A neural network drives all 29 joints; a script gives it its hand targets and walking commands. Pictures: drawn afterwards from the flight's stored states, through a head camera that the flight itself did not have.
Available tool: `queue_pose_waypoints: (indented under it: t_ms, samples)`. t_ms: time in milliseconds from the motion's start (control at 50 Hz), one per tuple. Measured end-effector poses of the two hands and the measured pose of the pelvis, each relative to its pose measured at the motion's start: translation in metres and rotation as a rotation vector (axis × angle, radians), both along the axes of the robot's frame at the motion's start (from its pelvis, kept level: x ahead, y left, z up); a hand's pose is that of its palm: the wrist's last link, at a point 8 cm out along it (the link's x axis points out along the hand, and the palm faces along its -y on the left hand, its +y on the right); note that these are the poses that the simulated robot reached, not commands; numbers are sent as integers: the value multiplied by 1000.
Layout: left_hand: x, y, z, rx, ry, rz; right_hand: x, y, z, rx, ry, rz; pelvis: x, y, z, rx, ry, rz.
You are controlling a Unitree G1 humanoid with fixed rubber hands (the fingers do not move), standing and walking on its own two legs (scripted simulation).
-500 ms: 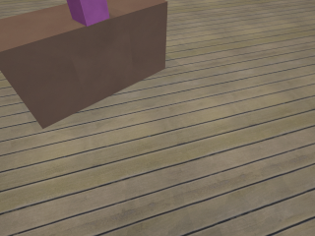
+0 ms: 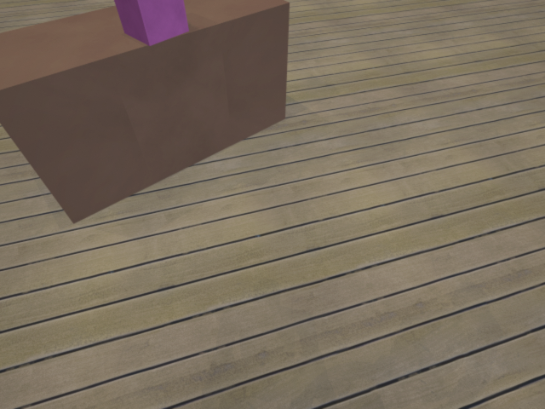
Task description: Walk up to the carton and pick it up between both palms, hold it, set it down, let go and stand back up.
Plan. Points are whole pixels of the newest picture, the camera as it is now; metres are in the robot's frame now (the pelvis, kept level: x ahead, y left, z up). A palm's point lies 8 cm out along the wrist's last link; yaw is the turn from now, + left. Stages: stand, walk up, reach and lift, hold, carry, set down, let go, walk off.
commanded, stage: stand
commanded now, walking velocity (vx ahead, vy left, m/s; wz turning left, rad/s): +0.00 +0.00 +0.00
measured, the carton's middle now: (151, 8) +1.54 +0.49 -0.01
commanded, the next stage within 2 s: walk up in 0.20 s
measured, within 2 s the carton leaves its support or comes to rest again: neither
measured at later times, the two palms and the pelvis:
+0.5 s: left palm out of the picture -0.05 +0.23 -0.14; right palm out of the picture -0.01 -0.21 -0.15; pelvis +0.01 +0.01 +0.00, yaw +6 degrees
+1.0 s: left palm out of the picture +0.17 +0.39 -0.15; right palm (348, 360) +0.23 -0.12 -0.13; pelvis +0.18 +0.13 -0.01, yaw +12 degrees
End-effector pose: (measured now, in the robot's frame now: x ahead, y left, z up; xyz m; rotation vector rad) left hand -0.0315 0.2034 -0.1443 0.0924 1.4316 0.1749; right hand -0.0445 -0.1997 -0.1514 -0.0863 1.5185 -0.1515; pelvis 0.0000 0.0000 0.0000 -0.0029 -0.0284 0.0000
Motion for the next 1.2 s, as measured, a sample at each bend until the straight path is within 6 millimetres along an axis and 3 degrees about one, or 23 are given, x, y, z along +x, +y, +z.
queue_pose_waypoints:
  t_ms: [380, 460, 540, 620, 700, 760, 820, 880, 960, 1100, 1200]
  samples:
    - [0, 0, 0, 0, -1, -1, -1, 0, 0, 1, 2, -1, 0, 0, 0, 0, 0, -1]
    - [-3, 15, 3, 44, -53, 40, 11, -7, 0, -5, 4, 114, 4, 6, -2, -11, 6, 71]
    - [-27, 38, 6, 81, -17, 98, 59, -16, 6, -36, -63, 224, 17, 18, -2, -22, 8, 129]
    - [-51, 57, 6, 84, 53, 141, 130, -10, 13, -69, -165, 313, 37, 37, -4, -26, -4, 172]
    - [-57, 79, -3, 64, 117, 173, 208, 19, 17, -87, -278, 395, 65, 62, -13, -27, -24, 213]
    - [-46, 102, -20, 43, 153, 171, 259, 46, 10, -101, -359, 426, 91, 88, -30, -16, -35, 232]
    - [-8, 127, -35, 24, 124, 142, 281, 65, 1, -118, -393, 385, 110, 106, -43, 8, -39, 242]
    - [62, 154, -33, 42, -3, 100, 283, 76, 6, -122, -361, 359, 129, 116, -37, 21, -44, 236]
    - [157, 178, -12, 70, -174, 35, 279, 80, 19, -114, -321, 335, 160, 124, -20, 24, -39, 221]
    - [280, 187, 18, 80, -309, -30, 279, 71, 26, -102, -194, 265, 230, 128, -5, 24, -22, 213]
    - [361, 178, 21, 93, -352, -61, 314, 59, 14, -83, -130, 257, 290, 121, -12, 33, -23, 201]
